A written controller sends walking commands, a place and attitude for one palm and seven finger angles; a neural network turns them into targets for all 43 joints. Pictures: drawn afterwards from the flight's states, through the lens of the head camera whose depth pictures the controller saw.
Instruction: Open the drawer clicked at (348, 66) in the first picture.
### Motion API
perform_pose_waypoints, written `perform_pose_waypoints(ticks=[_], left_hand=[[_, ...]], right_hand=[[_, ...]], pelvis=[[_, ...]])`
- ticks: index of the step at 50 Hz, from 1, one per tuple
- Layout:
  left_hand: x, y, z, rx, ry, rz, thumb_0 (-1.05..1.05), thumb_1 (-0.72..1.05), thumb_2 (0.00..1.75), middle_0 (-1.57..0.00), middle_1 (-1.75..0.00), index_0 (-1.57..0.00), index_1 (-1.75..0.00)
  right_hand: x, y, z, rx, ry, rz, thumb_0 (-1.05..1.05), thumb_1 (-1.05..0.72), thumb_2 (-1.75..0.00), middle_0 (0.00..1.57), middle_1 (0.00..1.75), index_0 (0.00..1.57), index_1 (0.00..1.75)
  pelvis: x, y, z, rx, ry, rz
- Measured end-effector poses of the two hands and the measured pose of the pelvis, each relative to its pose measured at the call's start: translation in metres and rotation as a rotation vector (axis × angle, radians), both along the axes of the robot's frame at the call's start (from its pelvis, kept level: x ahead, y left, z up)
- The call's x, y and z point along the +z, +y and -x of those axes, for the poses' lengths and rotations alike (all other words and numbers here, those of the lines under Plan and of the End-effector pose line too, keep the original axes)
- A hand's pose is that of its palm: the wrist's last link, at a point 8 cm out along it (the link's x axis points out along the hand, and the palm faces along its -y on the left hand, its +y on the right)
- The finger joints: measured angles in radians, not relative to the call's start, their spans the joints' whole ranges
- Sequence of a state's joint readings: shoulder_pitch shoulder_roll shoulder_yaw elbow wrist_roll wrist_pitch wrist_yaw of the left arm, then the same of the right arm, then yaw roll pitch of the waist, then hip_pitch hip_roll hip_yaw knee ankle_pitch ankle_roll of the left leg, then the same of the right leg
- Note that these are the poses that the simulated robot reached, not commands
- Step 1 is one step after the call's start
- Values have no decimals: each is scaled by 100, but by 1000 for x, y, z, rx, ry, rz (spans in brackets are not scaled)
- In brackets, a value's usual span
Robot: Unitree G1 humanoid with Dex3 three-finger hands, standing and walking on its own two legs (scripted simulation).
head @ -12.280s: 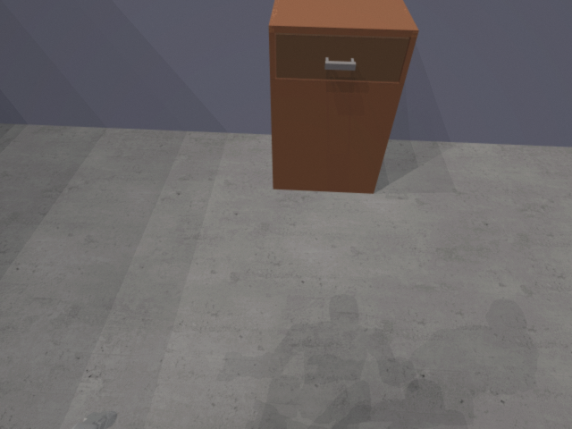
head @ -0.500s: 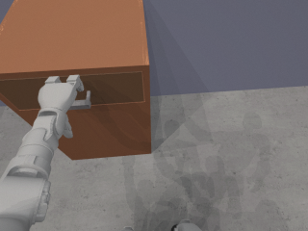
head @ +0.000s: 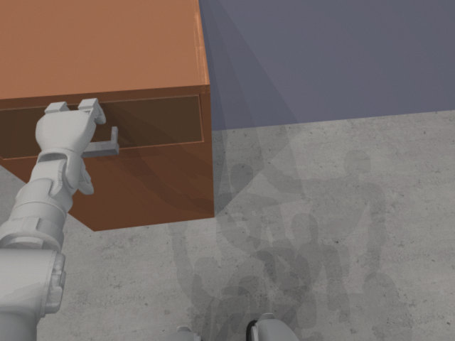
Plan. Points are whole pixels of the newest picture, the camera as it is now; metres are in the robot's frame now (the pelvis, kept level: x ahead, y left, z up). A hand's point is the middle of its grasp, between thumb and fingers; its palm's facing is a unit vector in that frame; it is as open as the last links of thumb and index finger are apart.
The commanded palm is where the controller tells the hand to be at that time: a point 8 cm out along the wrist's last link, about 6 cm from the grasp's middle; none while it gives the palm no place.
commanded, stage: move the hooked fingers above the handle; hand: left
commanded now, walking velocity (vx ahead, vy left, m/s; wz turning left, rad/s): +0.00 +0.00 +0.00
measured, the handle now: (91, 141) +0.52 +0.27 -0.05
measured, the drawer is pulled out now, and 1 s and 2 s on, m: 0.00 0.00 0.00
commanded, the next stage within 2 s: lower the fingers behind the handle in 0.36 s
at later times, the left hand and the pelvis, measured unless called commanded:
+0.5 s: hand (78, 149) +0.47 +0.27 +0.01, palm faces -0.08 -0.04 -1.00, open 13.8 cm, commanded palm +0.45 +0.27 +0.06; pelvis +0.01 +0.00 +0.00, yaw +0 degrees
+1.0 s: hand (86, 160) +0.46 +0.26 -0.03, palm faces -0.08 -0.04 -1.00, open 13.8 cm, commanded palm +0.45 +0.26 +0.03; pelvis +0.00 +0.00 -0.01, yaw +0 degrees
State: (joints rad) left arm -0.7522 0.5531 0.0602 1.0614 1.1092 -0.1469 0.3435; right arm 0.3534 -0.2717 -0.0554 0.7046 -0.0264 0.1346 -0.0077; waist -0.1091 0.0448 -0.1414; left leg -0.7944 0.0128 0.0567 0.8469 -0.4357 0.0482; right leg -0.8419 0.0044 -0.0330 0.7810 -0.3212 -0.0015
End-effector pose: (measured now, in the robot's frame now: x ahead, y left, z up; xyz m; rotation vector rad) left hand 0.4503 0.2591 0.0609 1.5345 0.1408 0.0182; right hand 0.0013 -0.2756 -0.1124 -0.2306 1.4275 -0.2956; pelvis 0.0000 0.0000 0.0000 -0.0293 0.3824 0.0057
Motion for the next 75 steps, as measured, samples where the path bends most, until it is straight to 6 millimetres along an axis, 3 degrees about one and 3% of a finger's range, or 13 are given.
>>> perform_pose_waypoints(ticks=[13,21,33,42,54,75], left_hand=[[-2,7,8,-14,29,11,0,-48,30,-32,-120,-32,-120],[0,8,3,-7,-15,4,0,-48,30,-32,-120,-32,-120],[-9,5,3,-20,37,23,0,-48,30,-32,-120,-32,-120],[-26,10,12,-15,7,4,0,-48,30,-32,-120,-32,-120],[-37,1,2,-2,4,14,0,-48,30,-32,-120,-32,-120],[-69,6,8,-3,9,-2,0,-48,30,-31,-121,-32,-120]], right_hand=[[2,1,-29,33,-50,0,0,-91,-90,20,30,20,30],[0,0,-36,44,-52,2,0,-91,-90,20,30,20,30],[1,4,-25,21,-25,-3,0,-91,-90,20,30,20,30],[-9,2,-15,27,12,-4,0,-91,-90,20,30,20,30],[-16,1,-9,27,1,8,0,-91,-90,20,30,20,30],[-35,1,3,45,20,13,0,-91,-90,20,30,20,30]], pelvis=[[3,0,-6,6,-9,3],[0,1,-7,14,2,6],[1,2,-10,0,4,5],[-8,3,-5,5,28,9],[-17,2,3,4,50,12],[-38,2,15,10,97,19]])
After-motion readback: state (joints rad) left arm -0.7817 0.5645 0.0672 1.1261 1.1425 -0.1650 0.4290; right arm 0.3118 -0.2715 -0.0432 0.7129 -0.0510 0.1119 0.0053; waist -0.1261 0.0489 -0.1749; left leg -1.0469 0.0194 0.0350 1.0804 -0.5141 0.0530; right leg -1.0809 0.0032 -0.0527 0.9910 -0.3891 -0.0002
